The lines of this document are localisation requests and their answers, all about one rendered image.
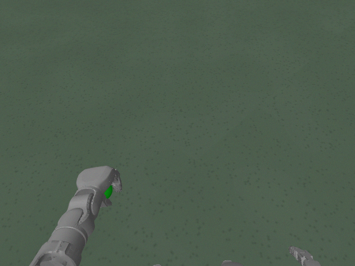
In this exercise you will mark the ball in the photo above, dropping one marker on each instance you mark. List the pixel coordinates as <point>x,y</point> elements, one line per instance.
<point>108,192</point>

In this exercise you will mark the right robot hand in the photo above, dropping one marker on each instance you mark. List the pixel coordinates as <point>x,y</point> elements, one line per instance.
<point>303,257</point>

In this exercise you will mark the left robot hand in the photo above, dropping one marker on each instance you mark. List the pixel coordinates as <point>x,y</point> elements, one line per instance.
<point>100,177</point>

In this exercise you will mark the left robot arm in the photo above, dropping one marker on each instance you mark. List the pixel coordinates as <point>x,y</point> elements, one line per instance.
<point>70,236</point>

